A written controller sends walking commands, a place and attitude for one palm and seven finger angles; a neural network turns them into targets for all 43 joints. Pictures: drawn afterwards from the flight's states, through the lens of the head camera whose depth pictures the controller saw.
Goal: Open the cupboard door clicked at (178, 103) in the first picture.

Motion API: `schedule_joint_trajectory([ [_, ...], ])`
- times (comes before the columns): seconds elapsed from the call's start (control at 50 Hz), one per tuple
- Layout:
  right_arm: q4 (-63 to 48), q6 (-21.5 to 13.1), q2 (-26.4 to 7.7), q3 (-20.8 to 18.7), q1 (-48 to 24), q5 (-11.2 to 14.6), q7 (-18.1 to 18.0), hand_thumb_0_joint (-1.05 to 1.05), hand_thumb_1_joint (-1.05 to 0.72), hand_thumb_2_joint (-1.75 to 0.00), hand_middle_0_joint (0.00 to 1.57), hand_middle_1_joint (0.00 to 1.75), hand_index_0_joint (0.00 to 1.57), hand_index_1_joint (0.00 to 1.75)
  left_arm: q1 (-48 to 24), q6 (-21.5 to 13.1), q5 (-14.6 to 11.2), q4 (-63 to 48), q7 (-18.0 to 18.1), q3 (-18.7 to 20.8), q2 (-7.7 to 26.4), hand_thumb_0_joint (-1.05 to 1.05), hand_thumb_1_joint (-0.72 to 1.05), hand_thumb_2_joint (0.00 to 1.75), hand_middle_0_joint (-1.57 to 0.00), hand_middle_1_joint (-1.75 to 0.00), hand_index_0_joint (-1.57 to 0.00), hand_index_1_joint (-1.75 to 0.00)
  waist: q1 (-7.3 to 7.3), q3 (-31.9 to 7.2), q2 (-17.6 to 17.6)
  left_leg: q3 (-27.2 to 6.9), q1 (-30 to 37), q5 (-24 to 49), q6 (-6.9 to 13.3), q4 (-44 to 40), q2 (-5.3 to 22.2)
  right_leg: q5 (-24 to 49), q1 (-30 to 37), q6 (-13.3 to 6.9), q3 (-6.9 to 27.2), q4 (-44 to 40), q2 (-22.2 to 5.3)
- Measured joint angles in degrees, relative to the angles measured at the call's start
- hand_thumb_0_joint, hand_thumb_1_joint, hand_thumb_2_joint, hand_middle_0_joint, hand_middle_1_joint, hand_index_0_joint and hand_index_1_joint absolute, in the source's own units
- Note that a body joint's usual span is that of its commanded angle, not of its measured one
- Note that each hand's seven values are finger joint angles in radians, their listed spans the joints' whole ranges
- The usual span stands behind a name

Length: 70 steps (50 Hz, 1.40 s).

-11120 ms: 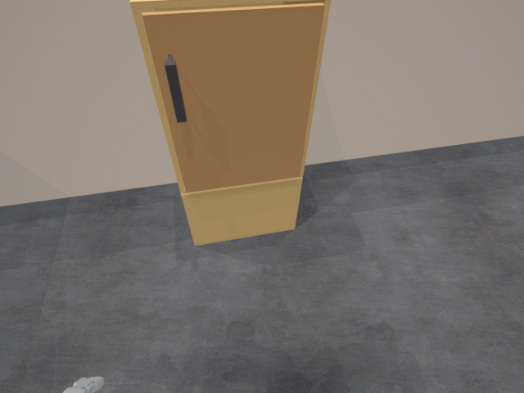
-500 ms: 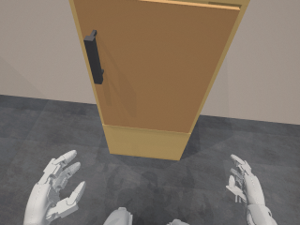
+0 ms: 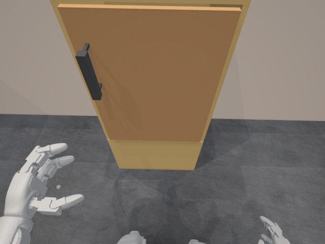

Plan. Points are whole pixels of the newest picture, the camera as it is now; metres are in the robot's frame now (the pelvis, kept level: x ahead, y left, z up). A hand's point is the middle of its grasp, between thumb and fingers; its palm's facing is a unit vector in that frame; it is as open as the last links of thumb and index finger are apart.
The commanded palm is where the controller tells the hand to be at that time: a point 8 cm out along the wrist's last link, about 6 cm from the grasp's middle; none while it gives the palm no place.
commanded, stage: raise the hand with hooked fingers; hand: left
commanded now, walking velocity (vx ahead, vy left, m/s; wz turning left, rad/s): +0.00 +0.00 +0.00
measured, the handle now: (92, 72) +0.55 +0.23 +0.09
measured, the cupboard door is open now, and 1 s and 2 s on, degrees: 0 0 0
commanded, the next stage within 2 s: move the hooked fingers beside the handle in 1.12 s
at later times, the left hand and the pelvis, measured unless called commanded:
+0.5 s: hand (24, 156) +0.27 +0.30 +0.10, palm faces +0.04 -1.00 -0.05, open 13.9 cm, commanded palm +0.25 +0.35 +0.11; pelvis +0.00 +0.03 +0.02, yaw +1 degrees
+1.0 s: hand (24, 147) +0.29 +0.30 +0.11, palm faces +0.04 -1.00 -0.04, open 14.0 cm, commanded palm +0.26 +0.35 +0.11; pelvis +0.00 +0.03 +0.03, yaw +0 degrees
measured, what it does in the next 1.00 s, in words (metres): stands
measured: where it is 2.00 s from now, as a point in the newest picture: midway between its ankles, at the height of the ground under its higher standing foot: outside the picture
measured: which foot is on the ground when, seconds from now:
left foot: down 0.00-1.00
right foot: down 0.00-1.00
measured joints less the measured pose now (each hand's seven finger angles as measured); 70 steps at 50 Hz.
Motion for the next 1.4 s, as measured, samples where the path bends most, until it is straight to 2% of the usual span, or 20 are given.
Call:
schedule_joint_trajectory([
  [0.08, -0.44, -0.74, -0.84, -0.19, -0.68, 0.15, -0.22, 0.02, -0.90, -0.90, 0.20, 0.30, 0.20, 0.30, -1.50, -0.10, 0.22, 0.78, -0.25, -0.36, 0.59, 0.00, -0.14, 0.46, -0.27, -0.97, -0.28, -0.97, 0.13, 0.63, -0.38, 0.13, 1.25, 0.23, 0.58, -0.86, -0.22, 0.61, 1.48, 0.44, 0.14, -1.38, -0.15],
  [0.18, -1.71, -1.21, -0.24, 0.83, -2.18, 0.14, -0.14, 0.02, -0.90, -0.90, 0.20, 0.30, 0.20, 0.30, -4.31, 0.87, 0.40, 1.32, -0.01, -0.06, 1.63, 0.00, -0.25, 0.41, -0.28, -1.04, -0.29, -1.04, 0.48, 0.94, -0.70, 0.13, 3.00, 0.63, 1.15, -2.10, -0.60, 1.36, 3.58, 0.99, 0.14, -3.21, -0.42],
  [0.34, -3.52, -0.66, 1.52, 3.48, -3.97, 0.24, -0.08, 0.02, -0.90, -0.90, 0.20, 0.30, 0.20, 0.30, -10.46, 5.87, 0.84, 4.69, -1.34, 1.12, 3.55, -0.01, -0.42, 0.34, -0.29, -1.15, -0.30, -1.15, 1.64, 1.13, -0.15, -0.03, 5.82, 1.48, 1.92, -4.34, -1.21, 2.68, 6.99, 1.81, -0.02, -6.40, -0.84],
  [0.5, -3.11, 0.05, 1.97, 4.87, -3.83, 0.22, -0.32, 0.01, -0.90, -0.90, 0.20, 0.30, 0.21, 0.30, -16.36, 8.71, 1.10, 8.65, -3.27, 2.91, 5.49, -0.01, -0.48, 0.31, -0.30, -1.19, -0.30, -1.19, 2.31, 1.70, 0.09, 0.18, 8.32, 2.53, 2.45, -6.77, -1.76, 3.91, 9.57, 2.37, 0.19, -9.04, -1.26],
  [0.64, -2.15, 0.77, 0.96, 4.70, -2.59, 0.41, -0.88, 0.01, -0.90, -0.90, 0.21, 0.30, 0.21, 0.30, -21.35, 10.61, 1.20, 13.33, -5.29, 5.05, 7.89, -0.01, -0.50, 0.30, -0.30, -1.20, -0.30, -1.20, 1.89, 2.49, -0.10, 0.27, 9.70, 3.43, 2.58, -8.47, -1.87, 4.91, 10.96, 2.48, 0.30, -10.84, -1.28],
  [0.74, -1.91, 0.88, 0.14, 3.92, -1.33, 0.53, -0.69, 0.02, -0.90, -0.90, 0.20, 0.30, 0.21, 0.30, -22.26, 10.64, 0.66, 14.64, -6.26, 5.74, 8.75, -0.01, -0.50, 0.30, -0.29, -1.20, -0.30, -1.20, 1.31, 2.33, -0.20, 0.62, 10.35, 3.93, 2.59, -9.56, -1.79, 5.51, 11.39, 2.50, 0.67, -11.80, -1.17],
  [0.88, -2.09, 1.18, -0.39, 3.16, -0.57, 0.53, -0.40, 0.02, -0.90, -0.90, 0.20, 0.30, 0.21, 0.30, -20.87, 10.38, 1.11, 14.37, -5.59, 5.53, 7.67, -0.01, -0.50, 0.30, -0.29, -1.20, -0.30, -1.20, 0.75, 2.45, -0.38, 1.01, 10.59, 4.20, 2.46, -10.01, -1.62, 5.67, 11.24, 2.35, 1.09, -11.78, -1.03],
  [1.0, -1.77, 1.24, 0.11, 3.36, -0.71, 0.44, -0.58, 0.02, -0.90, -0.90, 0.20, 0.30, 0.21, 0.30, -20.50, 9.12, 1.25, 14.08, -4.77, 5.73, 6.98, -0.01, -0.50, 0.30, -0.30, -1.20, -0.30, -1.20, 0.81, 2.59, -0.49, 0.83, 10.88, 4.32, 2.11, -10.10, -1.42, 5.63, 11.46, 1.99, 0.93, -11.67, -0.81],
  [1.24, -1.80, 1.10, 0.49, 3.93, -2.01, 0.67, -0.85, 0.02, -0.90, -0.90, 0.20, 0.30, 0.21, 0.30, -21.12, 9.19, 0.87, 15.90, -5.64, 5.45, 7.05, -0.01, -0.50, 0.30, -0.30, -1.20, -0.30, -1.20, 1.17, 2.39, 0.26, 0.18, 10.75, 4.43, 1.32, -9.89, -1.01, 5.37, 11.32, 1.20, 0.35, -11.21, -0.36],
  [1.4, -0.76, 1.37, -0.03, 4.08, -2.75, 0.75, -1.55, 0.01, -0.90, -0.90, 0.20, 0.30, 0.21, 0.30, -27.53, 8.66, 2.18, 22.24, -5.64, 5.37, 8.04, -0.01, -0.50, 0.30, -0.30, -1.20, -0.30, -1.20, 1.17, 2.93, 0.15, -0.56, 9.42, 4.43, 0.79, -9.09, -0.88, 4.97, 10.14, 0.67, -0.38, -10.23, -0.22],
])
